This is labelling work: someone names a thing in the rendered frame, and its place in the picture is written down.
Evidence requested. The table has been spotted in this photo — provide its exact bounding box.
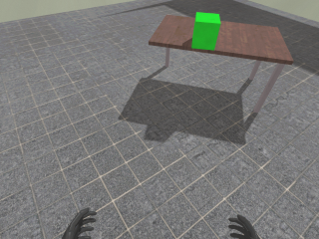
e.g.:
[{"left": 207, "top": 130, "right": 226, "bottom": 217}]
[{"left": 149, "top": 14, "right": 294, "bottom": 113}]

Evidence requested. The robot right hand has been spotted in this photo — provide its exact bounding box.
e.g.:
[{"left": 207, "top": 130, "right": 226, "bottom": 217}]
[{"left": 228, "top": 214, "right": 260, "bottom": 239}]

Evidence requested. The carton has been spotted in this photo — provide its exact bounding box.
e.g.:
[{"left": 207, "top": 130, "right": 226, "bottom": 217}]
[{"left": 191, "top": 12, "right": 221, "bottom": 51}]

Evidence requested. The robot left hand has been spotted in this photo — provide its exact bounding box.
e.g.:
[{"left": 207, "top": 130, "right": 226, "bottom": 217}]
[{"left": 62, "top": 207, "right": 97, "bottom": 239}]

